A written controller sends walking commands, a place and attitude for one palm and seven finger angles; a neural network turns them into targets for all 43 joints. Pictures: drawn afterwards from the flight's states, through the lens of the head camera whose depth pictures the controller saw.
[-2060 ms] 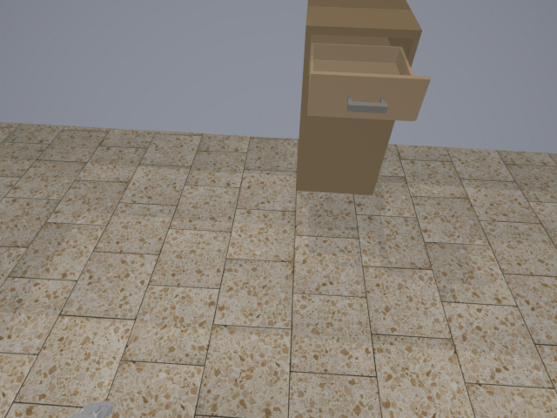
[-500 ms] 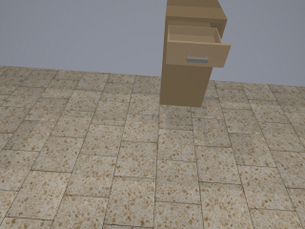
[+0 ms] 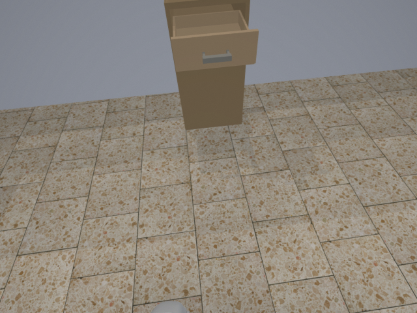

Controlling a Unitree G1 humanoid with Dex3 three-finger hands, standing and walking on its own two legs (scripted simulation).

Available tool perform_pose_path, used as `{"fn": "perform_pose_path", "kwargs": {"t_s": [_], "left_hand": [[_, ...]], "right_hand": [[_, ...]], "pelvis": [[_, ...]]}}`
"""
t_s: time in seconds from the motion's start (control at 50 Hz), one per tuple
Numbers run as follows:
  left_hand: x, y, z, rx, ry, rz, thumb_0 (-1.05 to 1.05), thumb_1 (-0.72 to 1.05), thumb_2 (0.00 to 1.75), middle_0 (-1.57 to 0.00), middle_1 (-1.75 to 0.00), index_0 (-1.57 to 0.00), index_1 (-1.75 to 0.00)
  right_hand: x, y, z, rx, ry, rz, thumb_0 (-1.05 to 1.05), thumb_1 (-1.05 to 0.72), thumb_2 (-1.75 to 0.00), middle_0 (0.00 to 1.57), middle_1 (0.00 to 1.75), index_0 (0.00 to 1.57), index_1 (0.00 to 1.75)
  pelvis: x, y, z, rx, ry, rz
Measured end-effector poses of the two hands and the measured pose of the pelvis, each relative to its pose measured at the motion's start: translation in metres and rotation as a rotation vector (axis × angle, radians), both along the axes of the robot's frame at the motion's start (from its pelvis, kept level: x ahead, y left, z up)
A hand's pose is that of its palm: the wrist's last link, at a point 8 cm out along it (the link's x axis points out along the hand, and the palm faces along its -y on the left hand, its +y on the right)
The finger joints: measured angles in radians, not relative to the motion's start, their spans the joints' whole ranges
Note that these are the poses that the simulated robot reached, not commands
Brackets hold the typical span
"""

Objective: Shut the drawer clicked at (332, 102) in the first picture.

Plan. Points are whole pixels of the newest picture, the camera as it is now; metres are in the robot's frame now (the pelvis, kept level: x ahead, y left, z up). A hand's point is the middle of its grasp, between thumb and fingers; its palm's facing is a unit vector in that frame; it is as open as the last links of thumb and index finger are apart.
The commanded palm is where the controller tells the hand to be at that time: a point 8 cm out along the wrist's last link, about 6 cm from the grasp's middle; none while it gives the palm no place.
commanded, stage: walk to a spot facing it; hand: left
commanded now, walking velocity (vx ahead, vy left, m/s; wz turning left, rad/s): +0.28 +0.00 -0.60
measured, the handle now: (216, 55) +1.04 +0.07 -0.05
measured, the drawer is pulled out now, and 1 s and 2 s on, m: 0.29 0.29 0.29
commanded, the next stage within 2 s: turn to face it in 1.80 s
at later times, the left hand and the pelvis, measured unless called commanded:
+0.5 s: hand out of the picture +0.09 +0.23 -0.15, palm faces -0.11 -0.97 -0.20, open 7.4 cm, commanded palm none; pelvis +0.10 +0.04 +0.02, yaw -15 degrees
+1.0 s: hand (179, 191) +0.46 +0.15 -0.17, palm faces -0.57 -0.81 -0.14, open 7.4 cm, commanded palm none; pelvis +0.27 +0.05 +0.01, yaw -35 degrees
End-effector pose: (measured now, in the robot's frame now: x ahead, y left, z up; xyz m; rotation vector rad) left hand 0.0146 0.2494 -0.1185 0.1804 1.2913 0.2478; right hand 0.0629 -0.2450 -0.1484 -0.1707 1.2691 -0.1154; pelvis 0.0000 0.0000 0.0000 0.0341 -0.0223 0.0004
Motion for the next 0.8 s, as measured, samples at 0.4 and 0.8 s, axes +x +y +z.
{"fn": "perform_pose_path", "kwargs": {"t_s": [0.4, 0.8], "left_hand": [[0.041, 0.007, 0.009, -0.056, 0.088, -0.133, 0.00, 0.91, 0.90, -0.20, -0.30, -0.20, -0.30], [0.344, 0.052, -0.011, -0.081, -0.046, -0.495, 0.01, 0.91, 0.90, -0.19, -0.30, -0.20, -0.30]], "right_hand": [[0.059, 0.000, 0.044, -0.046, -0.179, -0.151, 0.01, -0.91, -0.90, 0.20, 0.30, 0.19, 0.30], [0.044, 0.107, 0.050, -0.108, -0.031, -0.533, 0.00, -0.92, -0.90, 0.20, 0.30, 0.20, 0.30]], "pelvis": [[0.061, 0.020, 0.020, -0.023, 0.065, -0.212], [0.205, 0.077, 0.016, -0.056, 0.039, -0.499]]}}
